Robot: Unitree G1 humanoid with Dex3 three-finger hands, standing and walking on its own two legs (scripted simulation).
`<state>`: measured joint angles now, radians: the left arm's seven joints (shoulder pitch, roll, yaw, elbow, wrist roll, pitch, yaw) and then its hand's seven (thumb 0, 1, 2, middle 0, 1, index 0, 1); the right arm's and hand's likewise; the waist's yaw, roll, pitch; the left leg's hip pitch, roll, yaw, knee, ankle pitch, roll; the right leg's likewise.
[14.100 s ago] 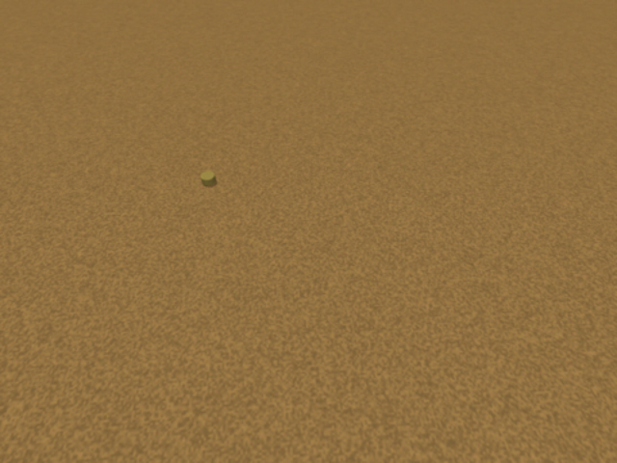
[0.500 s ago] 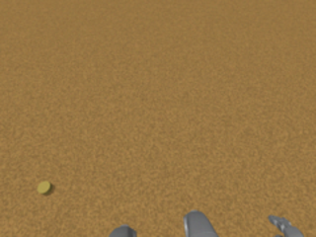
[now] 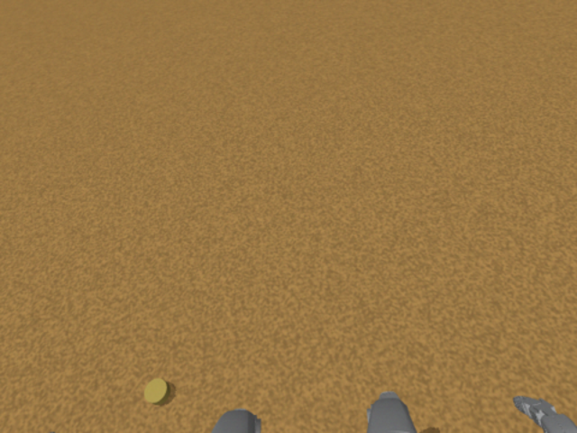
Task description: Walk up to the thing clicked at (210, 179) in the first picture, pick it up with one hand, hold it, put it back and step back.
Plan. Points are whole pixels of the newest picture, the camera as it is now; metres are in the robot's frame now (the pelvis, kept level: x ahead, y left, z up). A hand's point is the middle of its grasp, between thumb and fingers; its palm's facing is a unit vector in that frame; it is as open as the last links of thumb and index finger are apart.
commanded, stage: walk up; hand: left
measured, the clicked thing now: (157, 391) +0.35 +0.49 -0.70
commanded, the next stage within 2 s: none
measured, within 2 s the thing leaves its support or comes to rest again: neither
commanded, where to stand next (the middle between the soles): -0.11 +0.39 m, yaw -21 degrees
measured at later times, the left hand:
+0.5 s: hand out of the picture +0.04 +0.51 -0.11, palm faces -0.22 -0.83 -0.52, open 7.4 cm
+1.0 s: hand out of the picture -0.04 +0.74 -0.13, palm faces -0.27 -0.85 -0.46, open 7.4 cm
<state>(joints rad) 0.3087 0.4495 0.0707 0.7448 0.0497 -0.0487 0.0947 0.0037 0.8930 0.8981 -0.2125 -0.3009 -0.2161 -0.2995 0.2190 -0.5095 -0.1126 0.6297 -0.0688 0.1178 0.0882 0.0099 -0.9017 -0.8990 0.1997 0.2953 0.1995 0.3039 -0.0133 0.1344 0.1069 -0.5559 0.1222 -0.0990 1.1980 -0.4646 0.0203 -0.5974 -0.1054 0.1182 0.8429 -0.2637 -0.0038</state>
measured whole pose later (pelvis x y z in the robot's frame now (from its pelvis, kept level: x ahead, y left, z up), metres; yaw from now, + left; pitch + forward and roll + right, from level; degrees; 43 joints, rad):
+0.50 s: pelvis -0.09 +0.25 +0.02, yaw -11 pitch -2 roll -4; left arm 0.28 0.38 0.04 0.78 0.00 -0.02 0.11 0.00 0.90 0.90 -0.21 -0.30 -0.21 -0.30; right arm 0.25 -0.42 -0.11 0.64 -0.07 0.12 0.02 0.01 -0.90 -0.90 0.20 0.30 0.20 0.30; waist -0.06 0.13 0.22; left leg -0.55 -0.02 0.13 1.06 -0.48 -0.03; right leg -0.37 0.05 -0.06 0.78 -0.39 -0.02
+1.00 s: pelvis -0.21 +0.46 +0.01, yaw -19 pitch -2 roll -1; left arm 0.22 0.48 0.12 0.86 0.02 0.04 0.01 0.01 0.90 0.90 -0.20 -0.30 -0.21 -0.30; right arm 0.24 -0.33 -0.02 0.81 -0.03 0.03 0.00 0.01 -0.89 -0.90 0.21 0.30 0.21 0.31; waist 0.03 -0.04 0.15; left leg -0.43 0.12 -0.04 0.90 -0.44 -0.06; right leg -0.53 0.09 0.07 1.23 -0.44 -0.02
